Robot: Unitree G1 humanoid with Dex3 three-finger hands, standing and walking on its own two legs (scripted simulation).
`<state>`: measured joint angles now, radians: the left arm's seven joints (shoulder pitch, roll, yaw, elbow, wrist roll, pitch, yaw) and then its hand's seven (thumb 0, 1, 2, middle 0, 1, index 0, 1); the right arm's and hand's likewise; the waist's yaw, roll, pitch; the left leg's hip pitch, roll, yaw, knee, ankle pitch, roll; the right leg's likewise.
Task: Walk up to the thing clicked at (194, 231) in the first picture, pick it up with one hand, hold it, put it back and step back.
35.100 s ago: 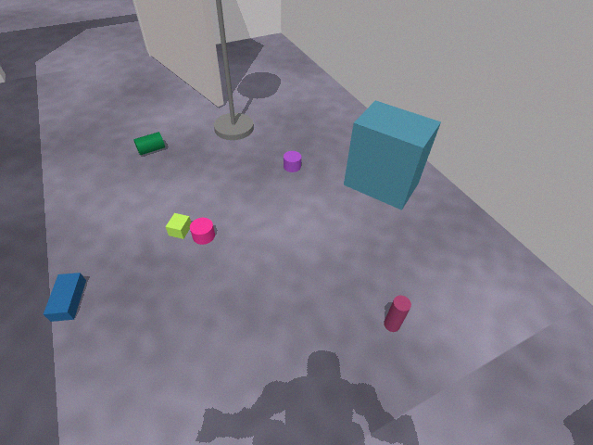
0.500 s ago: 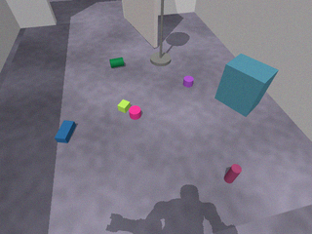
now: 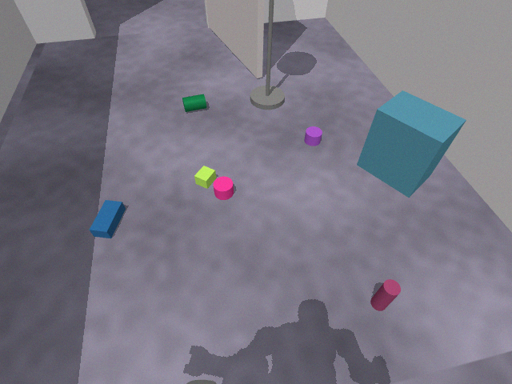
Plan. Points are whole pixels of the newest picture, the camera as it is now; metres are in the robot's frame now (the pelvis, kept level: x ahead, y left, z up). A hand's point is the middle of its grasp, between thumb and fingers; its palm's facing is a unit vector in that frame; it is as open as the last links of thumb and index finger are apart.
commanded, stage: step back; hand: left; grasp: from above
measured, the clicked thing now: (223, 188) +1.07 +0.20 -0.73
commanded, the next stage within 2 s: stand in 0.32 s
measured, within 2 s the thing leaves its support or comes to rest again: neither
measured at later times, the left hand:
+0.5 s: hand out of the picture +0.11 +0.26 -0.14, palm faces -0.05 -0.94 -0.34, open 7.4 cm
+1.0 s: hand out of the picture +0.10 +0.26 -0.14, palm faces -0.08 -0.94 -0.34, open 7.4 cm
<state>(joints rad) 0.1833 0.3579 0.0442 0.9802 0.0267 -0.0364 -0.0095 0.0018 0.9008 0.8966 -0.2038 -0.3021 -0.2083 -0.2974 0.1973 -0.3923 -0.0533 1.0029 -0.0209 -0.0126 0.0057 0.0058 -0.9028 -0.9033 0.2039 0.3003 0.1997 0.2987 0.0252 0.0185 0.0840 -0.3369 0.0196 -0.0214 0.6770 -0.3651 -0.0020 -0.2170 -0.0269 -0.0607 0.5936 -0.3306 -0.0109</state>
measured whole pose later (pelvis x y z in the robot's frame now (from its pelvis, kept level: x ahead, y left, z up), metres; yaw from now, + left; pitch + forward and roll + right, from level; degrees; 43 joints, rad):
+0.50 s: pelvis +0.02 +0.01 +0.01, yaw -2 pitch -3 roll +0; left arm 0.09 0.35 0.00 1.11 0.01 -0.02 -0.01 0.00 0.90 0.90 -0.20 -0.30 -0.20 -0.30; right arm 0.02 -0.34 -0.01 1.11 0.00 -0.01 0.01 0.00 -0.90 -0.90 0.21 0.30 0.20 0.30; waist 0.01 0.00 0.07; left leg -0.18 0.03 0.04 0.41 -0.18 -0.01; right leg -0.09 -0.02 0.00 0.40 -0.25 0.02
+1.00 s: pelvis +0.01 +0.01 +0.02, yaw -2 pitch -3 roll +0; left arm 0.11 0.36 0.00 1.14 0.01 -0.01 -0.01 0.00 0.90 0.90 -0.20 -0.30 -0.20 -0.30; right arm 0.11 -0.34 -0.01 1.17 -0.01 -0.01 0.01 0.01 -0.90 -0.90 0.20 0.30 0.20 0.30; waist -0.01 -0.01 0.05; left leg -0.16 0.03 0.04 0.33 -0.13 -0.01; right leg -0.07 -0.02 0.00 0.32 -0.20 0.02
